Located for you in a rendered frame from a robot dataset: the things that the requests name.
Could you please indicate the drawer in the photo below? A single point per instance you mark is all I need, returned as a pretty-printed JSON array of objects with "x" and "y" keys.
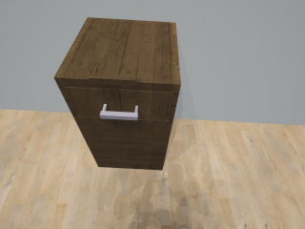
[{"x": 152, "y": 105}]

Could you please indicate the cabinet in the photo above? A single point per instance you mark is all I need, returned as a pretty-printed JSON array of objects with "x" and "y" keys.
[{"x": 145, "y": 49}]

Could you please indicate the handle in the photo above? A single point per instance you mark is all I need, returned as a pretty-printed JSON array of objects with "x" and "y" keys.
[
  {"x": 119, "y": 115},
  {"x": 112, "y": 79}
]

